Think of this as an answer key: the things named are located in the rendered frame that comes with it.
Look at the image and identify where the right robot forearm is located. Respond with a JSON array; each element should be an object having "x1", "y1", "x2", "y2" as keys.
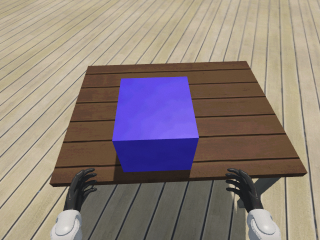
[{"x1": 246, "y1": 209, "x2": 282, "y2": 240}]

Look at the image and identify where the carton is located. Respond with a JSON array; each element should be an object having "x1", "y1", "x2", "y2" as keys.
[{"x1": 112, "y1": 76, "x2": 199, "y2": 172}]

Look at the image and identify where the right robot hand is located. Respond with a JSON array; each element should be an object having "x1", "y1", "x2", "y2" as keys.
[{"x1": 225, "y1": 168, "x2": 264, "y2": 213}]

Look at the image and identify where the left robot forearm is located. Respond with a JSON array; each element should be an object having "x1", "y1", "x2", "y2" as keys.
[{"x1": 50, "y1": 209, "x2": 83, "y2": 240}]

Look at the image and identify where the table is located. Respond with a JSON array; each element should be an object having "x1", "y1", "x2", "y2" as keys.
[{"x1": 49, "y1": 61, "x2": 308, "y2": 209}]

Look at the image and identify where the left robot hand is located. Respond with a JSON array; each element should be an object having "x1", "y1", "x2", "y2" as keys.
[{"x1": 63, "y1": 168, "x2": 97, "y2": 212}]

